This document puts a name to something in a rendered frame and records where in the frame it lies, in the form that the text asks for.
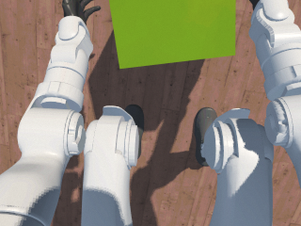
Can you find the right robot forearm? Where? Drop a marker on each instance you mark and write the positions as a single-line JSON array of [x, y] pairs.
[[278, 47]]

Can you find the left robot forearm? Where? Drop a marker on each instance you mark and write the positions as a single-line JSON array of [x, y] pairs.
[[63, 84]]

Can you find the carton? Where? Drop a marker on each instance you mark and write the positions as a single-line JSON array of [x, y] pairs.
[[153, 32]]

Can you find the robot right hand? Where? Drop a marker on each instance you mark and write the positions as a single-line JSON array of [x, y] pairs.
[[254, 3]]

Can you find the robot left hand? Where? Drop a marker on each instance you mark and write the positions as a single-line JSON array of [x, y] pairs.
[[76, 8]]

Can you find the robot right foot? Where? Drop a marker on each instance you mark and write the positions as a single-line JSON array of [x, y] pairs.
[[203, 120]]

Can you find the right robot shin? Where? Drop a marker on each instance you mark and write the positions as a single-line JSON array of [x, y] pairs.
[[237, 113]]

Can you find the robot left upper arm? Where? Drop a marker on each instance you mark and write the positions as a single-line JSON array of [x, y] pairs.
[[30, 189]]

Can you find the robot right upper arm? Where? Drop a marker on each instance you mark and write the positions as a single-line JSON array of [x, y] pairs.
[[283, 127]]

